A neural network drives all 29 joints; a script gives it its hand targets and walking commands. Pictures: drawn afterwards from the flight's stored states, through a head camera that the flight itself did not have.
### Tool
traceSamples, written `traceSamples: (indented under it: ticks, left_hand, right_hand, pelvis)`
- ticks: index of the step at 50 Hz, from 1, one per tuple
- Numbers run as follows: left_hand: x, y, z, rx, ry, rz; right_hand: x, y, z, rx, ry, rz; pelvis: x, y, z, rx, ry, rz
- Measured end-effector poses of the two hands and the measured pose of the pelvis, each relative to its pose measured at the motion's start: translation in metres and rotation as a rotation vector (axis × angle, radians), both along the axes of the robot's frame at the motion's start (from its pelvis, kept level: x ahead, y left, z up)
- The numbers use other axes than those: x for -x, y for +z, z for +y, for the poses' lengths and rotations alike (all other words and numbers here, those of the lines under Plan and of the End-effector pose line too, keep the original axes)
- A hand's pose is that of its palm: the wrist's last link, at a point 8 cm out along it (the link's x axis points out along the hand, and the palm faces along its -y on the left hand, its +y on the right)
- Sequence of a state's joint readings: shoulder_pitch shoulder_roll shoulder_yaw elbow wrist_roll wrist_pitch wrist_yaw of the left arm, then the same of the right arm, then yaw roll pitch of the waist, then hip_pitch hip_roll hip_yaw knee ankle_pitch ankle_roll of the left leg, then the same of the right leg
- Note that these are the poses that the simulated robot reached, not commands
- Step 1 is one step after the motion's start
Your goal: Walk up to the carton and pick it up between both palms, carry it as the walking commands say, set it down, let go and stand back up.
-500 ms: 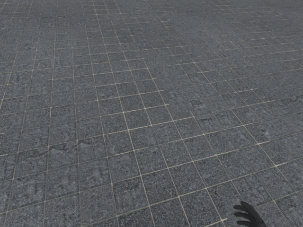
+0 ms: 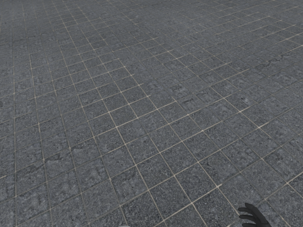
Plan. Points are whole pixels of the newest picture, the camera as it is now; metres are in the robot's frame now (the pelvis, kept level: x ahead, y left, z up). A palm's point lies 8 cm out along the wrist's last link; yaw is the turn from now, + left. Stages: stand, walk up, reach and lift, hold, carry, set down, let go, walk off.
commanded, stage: walk up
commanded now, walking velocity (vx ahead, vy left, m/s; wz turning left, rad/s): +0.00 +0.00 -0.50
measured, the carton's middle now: out of the picture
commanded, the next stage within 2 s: none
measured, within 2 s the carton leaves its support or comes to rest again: neither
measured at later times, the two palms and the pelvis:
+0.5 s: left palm out of the picture +0.05 +0.37 -0.13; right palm out of the picture +0.01 -0.17 -0.05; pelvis -0.08 +0.12 +0.01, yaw -13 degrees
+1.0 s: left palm out of the picture +0.05 +0.32 -0.10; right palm out of the picture -0.15 -0.18 -0.12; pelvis -0.16 +0.11 -0.01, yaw -30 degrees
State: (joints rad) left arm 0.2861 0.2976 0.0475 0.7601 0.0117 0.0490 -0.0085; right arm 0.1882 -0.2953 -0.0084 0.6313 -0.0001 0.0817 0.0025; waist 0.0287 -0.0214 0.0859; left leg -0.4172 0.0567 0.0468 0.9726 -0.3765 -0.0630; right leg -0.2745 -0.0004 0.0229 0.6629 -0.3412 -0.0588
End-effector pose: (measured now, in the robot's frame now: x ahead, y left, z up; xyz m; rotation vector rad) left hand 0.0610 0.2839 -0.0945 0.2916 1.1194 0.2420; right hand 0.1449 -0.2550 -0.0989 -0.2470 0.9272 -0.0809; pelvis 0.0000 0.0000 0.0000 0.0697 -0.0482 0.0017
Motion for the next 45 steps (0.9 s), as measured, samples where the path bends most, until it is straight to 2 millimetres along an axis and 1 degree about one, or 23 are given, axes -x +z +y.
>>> traceSamples:
  ticks: [4,8,12,15,17,22,26,29,33,37,40,43,45]
  left_hand:
    - [0.014,0.000,0.007,0.007,-0.010,0.033]
    - [0.034,-0.005,0.020,0.022,-0.011,0.063]
    - [0.051,-0.015,0.038,0.048,-0.015,0.069]
    - [0.055,-0.027,0.056,0.072,-0.030,0.063]
    - [0.049,-0.035,0.067,0.091,-0.052,0.048]
    - [0.027,-0.032,0.079,0.127,-0.169,0.039]
    - [0.012,-0.033,0.083,0.148,-0.241,0.022]
    - [0.006,-0.033,0.082,0.155,-0.285,0.017]
    - [0.004,-0.032,0.082,0.142,-0.335,0.026]
    - [-0.003,-0.026,0.078,0.112,-0.396,0.024]
    - [-0.011,-0.019,0.070,0.083,-0.445,0.004]
    - [-0.019,-0.010,0.057,0.058,-0.493,-0.023]
    - [-0.020,-0.005,0.048,0.042,-0.516,-0.042]
  right_hand:
    - [0.017,-0.001,0.006,0.009,-0.002,0.049]
    - [0.029,0.002,0.019,0.025,-0.006,0.062]
    - [0.035,0.011,0.038,0.050,-0.012,0.028]
    - [0.047,0.016,0.055,0.073,-0.029,-0.001]
    - [0.060,0.019,0.067,0.085,-0.054,-0.012]
    - [0.109,0.036,0.079,0.111,-0.174,-0.015]
    - [0.138,0.048,0.084,0.139,-0.236,-0.013]
    - [0.157,0.051,0.087,0.144,-0.278,-0.016]
    - [0.181,0.045,0.090,0.132,-0.330,-0.025]
    - [0.208,0.033,0.091,0.101,-0.391,-0.030]
    - [0.230,0.020,0.091,0.070,-0.438,-0.035]
    - [0.251,0.009,0.090,0.037,-0.479,-0.045]
    - [0.263,0.001,0.087,0.017,-0.498,-0.051]
  pelvis:
    - [0.012,0.004,0.008,0.008,-0.003,0.051]
    - [0.024,0.005,0.023,0.025,-0.008,0.070]
    - [0.037,0.002,0.045,0.050,-0.021,0.056]
    - [0.048,-0.003,0.066,0.082,-0.039,0.039]
    - [0.056,-0.006,0.079,0.104,-0.072,0.031]
    - [0.073,0.004,0.105,0.150,-0.193,0.038]
    - [0.085,0.008,0.118,0.173,-0.256,0.047]
    - [0.092,0.009,0.125,0.176,-0.297,0.046]
    - [0.102,0.006,0.130,0.160,-0.349,0.043]
    - [0.113,0.002,0.133,0.125,-0.407,0.040]
    - [0.122,-0.002,0.133,0.092,-0.452,0.035]
    - [0.133,-0.005,0.130,0.066,-0.485,0.030]
    - [0.141,-0.007,0.126,0.046,-0.504,0.024]
